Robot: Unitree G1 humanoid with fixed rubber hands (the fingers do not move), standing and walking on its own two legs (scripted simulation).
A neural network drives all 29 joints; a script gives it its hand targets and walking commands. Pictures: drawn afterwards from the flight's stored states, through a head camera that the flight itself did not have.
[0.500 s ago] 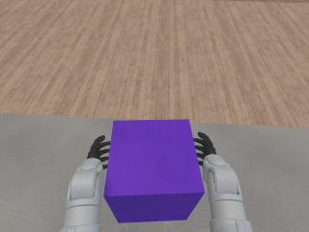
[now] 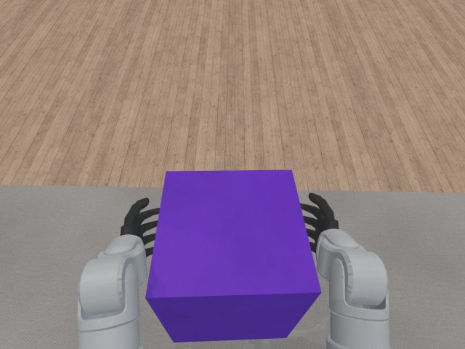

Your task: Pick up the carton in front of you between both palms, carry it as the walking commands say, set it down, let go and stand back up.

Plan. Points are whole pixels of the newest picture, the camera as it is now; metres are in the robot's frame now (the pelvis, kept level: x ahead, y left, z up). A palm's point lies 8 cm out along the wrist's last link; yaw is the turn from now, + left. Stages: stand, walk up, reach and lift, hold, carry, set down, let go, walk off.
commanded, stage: carry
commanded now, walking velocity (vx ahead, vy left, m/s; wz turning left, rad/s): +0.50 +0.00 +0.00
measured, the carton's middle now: (230, 260) +0.27 -0.01 +0.02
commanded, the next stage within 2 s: none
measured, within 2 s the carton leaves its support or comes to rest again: neither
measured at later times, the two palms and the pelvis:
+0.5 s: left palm (164, 122) +0.58 +0.13 +0.09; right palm (291, 116) +0.60 -0.17 +0.09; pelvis +0.32 -0.03 +0.00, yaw +2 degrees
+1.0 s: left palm (173, 56) +0.93 +0.14 +0.09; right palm (267, 53) +0.93 -0.16 +0.09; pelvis +0.67 -0.02 -0.01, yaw +0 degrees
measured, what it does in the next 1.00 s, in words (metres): walks ahead: right foot, then left foot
